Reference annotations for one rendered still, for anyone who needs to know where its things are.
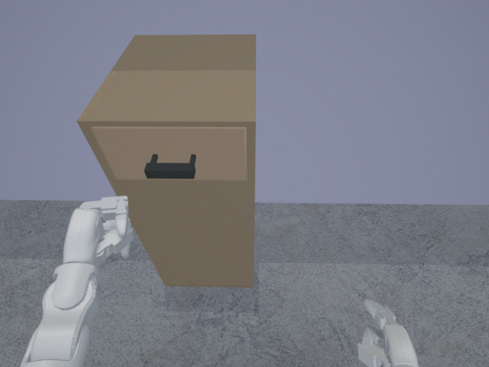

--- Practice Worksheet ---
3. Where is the drawer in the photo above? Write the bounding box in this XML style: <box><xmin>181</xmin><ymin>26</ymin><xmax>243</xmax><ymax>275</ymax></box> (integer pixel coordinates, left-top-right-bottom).
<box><xmin>92</xmin><ymin>126</ymin><xmax>247</xmax><ymax>180</ymax></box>

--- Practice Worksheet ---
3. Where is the handle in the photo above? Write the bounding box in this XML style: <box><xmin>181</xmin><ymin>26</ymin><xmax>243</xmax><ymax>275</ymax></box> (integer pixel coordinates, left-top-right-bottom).
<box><xmin>144</xmin><ymin>154</ymin><xmax>196</xmax><ymax>179</ymax></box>

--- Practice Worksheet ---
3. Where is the robot left forearm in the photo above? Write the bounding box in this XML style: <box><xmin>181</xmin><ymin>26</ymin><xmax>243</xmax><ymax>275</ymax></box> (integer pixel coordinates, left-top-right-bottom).
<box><xmin>20</xmin><ymin>261</ymin><xmax>100</xmax><ymax>367</ymax></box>

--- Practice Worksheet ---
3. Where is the robot right hand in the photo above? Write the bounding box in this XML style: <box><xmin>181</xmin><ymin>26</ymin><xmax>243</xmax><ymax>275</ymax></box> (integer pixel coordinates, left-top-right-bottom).
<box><xmin>358</xmin><ymin>299</ymin><xmax>419</xmax><ymax>367</ymax></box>

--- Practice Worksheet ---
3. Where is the cabinet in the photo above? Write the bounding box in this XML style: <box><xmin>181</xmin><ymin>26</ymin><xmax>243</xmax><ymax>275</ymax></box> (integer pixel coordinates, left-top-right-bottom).
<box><xmin>77</xmin><ymin>34</ymin><xmax>256</xmax><ymax>287</ymax></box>

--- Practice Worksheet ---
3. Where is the robot left hand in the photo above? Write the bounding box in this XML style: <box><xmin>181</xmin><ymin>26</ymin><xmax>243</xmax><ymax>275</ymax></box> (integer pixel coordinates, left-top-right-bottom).
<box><xmin>63</xmin><ymin>196</ymin><xmax>134</xmax><ymax>269</ymax></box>

